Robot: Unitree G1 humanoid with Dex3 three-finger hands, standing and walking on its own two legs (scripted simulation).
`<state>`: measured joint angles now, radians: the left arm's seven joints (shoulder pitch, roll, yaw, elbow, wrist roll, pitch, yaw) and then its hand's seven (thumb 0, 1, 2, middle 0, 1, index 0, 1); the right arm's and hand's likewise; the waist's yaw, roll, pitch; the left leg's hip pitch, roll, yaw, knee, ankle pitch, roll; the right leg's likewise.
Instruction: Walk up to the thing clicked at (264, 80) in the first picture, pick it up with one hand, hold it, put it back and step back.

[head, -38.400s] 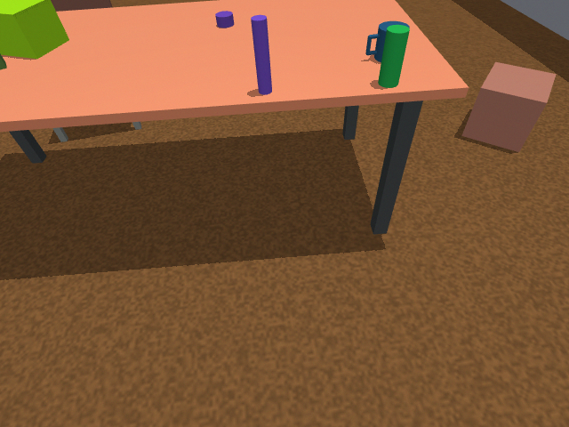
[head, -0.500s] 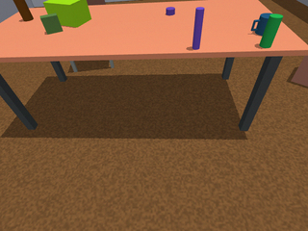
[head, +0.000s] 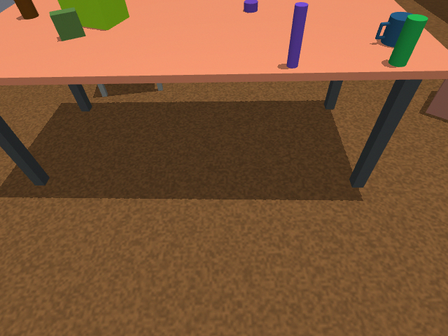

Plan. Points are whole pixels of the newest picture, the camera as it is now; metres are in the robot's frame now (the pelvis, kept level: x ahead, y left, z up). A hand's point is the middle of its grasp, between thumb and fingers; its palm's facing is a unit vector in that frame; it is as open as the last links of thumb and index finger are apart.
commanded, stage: step back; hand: right
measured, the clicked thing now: (296, 37) +1.01 -0.22 +0.07
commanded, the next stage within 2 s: stand in 0.10 s
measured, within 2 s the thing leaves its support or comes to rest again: neither
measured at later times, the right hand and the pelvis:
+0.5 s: hand out of the picture +0.08 -0.25 -0.13, palm faces +0.01 +0.94 -0.34, open 7.4 cm; pelvis -0.01 +0.00 +0.02, yaw -1 degrees
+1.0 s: hand out of the picture +0.04 -0.26 -0.15, palm faces -0.02 +0.95 -0.32, open 7.4 cm; pelvis -0.02 -0.01 +0.02, yaw +0 degrees
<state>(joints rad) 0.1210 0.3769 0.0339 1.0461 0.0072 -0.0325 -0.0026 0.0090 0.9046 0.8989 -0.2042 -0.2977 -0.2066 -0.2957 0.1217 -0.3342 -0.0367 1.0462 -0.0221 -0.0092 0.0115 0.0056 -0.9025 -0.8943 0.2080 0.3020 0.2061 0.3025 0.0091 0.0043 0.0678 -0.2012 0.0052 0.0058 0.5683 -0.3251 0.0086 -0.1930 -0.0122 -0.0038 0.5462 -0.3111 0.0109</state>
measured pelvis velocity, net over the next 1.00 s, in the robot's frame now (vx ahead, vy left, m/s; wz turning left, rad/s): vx -0.02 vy -0.01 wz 0.00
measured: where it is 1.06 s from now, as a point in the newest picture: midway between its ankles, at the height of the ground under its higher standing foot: outside the picture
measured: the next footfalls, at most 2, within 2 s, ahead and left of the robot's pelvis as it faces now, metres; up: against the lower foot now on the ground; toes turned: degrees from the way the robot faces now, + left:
none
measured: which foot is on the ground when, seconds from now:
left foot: down 0.00-1.00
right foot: down 0.00-1.00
